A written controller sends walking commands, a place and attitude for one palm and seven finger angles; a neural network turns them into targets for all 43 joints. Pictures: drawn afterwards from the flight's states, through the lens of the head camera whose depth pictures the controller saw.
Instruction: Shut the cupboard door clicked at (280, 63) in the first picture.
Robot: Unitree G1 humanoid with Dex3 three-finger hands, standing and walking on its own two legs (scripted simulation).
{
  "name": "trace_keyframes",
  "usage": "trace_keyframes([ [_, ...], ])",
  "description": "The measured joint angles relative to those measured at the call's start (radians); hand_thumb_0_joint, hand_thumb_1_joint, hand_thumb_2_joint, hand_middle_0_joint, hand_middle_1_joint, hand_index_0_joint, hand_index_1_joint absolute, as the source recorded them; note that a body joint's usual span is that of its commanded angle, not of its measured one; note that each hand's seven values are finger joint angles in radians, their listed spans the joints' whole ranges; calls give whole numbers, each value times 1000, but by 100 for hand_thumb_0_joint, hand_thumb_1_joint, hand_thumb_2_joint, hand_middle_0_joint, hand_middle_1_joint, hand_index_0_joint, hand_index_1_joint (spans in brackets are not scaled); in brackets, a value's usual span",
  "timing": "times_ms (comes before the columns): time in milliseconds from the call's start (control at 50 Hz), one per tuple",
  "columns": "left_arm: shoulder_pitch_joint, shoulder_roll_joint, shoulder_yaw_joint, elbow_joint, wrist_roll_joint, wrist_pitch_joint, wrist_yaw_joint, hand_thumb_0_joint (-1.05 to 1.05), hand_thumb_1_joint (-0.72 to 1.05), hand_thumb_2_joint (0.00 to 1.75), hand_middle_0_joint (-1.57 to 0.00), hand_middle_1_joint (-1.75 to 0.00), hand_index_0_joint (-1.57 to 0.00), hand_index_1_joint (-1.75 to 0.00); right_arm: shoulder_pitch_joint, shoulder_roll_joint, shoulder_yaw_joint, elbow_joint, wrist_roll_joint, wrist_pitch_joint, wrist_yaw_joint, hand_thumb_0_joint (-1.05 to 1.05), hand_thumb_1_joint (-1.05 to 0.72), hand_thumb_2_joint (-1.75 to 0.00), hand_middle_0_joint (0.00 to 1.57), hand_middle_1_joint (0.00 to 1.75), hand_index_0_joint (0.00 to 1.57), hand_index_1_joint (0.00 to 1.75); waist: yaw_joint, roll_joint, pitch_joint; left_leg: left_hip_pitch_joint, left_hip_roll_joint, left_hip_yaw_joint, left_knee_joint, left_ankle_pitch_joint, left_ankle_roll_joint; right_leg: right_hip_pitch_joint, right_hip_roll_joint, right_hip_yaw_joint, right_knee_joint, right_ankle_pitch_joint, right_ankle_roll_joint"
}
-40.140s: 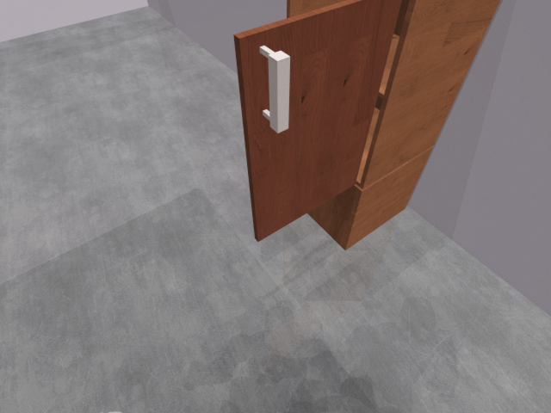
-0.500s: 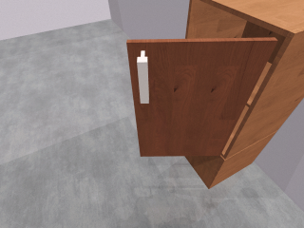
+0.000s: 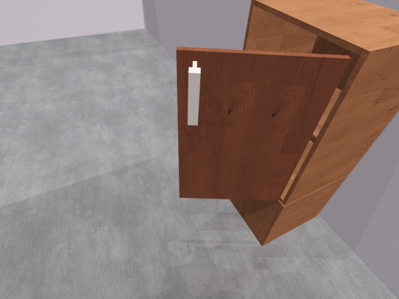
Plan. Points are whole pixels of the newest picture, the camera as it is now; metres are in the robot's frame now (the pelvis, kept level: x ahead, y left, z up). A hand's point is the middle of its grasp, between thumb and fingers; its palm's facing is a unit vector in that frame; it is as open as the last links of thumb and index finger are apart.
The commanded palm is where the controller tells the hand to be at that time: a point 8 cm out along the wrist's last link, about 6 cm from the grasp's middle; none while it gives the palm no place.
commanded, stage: come to a stop and stand still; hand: left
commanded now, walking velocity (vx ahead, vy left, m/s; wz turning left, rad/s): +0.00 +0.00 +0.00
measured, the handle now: (193, 93) +0.54 +0.05 +0.16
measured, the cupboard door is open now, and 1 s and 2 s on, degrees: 63 63 63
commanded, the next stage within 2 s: look again from close up in 0.42 s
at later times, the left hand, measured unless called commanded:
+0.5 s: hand out of the picture -0.05 +0.17 -0.18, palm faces +0.07 -0.99 -0.13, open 7.4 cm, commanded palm none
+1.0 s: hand out of the picture -0.14 +0.17 -0.19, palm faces +0.14 -0.98 -0.14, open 7.4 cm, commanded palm none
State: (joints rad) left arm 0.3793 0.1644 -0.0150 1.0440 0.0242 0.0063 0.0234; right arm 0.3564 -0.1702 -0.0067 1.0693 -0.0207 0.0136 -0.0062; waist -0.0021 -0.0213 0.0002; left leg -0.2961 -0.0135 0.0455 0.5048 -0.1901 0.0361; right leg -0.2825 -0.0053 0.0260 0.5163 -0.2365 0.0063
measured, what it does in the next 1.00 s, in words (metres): lifts its left foot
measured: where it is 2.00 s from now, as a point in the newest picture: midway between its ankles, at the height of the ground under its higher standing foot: outside the picture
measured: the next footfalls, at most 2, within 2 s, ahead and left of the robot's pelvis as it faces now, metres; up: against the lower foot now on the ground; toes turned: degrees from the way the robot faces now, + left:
left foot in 1.08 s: -0.04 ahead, +0.12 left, +0.00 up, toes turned +1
right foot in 1.50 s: -0.14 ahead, -0.11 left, +0.00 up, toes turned -5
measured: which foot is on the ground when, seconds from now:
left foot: down 0.00-0.92, up 0.94-1.00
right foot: down 0.00-1.00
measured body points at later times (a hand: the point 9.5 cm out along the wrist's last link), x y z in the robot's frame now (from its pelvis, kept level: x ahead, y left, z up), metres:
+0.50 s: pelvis -0.02 +0.01 +0.00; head -0.04 +0.03 +0.45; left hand -0.05 +0.22 -0.17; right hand +0.00 -0.21 -0.15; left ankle +0.07 +0.09 -0.73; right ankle +0.06 -0.13 -0.73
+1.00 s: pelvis -0.07 +0.02 -0.01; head -0.10 +0.03 +0.44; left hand -0.15 +0.22 -0.17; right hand -0.01 -0.21 -0.15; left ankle -0.01 +0.10 -0.70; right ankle +0.03 -0.12 -0.73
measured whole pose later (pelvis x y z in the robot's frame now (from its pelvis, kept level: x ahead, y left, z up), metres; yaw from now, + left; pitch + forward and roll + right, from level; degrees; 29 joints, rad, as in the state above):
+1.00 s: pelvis -0.07 +0.02 -0.01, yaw +3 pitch -4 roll -1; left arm 0.45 0.11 0.02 1.07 0.04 0.04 0.03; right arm 0.24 -0.16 -0.05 1.04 -0.02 0.06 0.00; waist 0.03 -0.01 0.00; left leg -0.44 -0.06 0.02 0.88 -0.34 0.02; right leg -0.33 -0.03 0.03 0.54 -0.22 0.01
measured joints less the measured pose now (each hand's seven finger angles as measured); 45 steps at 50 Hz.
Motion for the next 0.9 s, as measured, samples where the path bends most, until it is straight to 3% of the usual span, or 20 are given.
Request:
trace_keyframes([
  [320, -3, -31, 7, 26, 6, -8, -2, 1, 91, 90, -20, -30, -20, -29, -53, 43, -3, 13, 3, -5, -5, 0, -91, -90, 20, 30, 20, 30, 12, -5, 9, -20, -14, -10, 0, 7, 12, -9, -7, 2, -10, 4, 4],
  [740, -4, -29, 22, 19, 10, -2, -6, 1, 91, 90, -20, -30, -19, -29, -67, 31, -11, 10, -1, 3, -5, 0, -91, -90, 20, 30, 20, 30, 14, 0, 14, -38, -27, -10, -4, -4, 21, -23, -8, 19, -5, -36, 7],
  [860, 10, -31, 40, -3, 15, 4, -8, 0, 91, 90, -20, -30, -19, -29, -85, 32, -18, 9, -2, 23, -1, 0, -91, -90, 20, 30, 20, 30, 28, -1, 29, -52, -31, 12, 4, 15, 33, -50, -17, 6, 96, -105, -15],
  [900, 29, -37, 44, -6, 16, 1, -4, 0, 91, 90, -20, -30, -19, -29, -97, 23, -24, 8, -3, 33, -1, 1, -92, -90, 20, 30, 20, 30, 39, 9, 33, -66, -28, 17, 35, 2, 31, -40, -13, 5, 92, -71, -13],
])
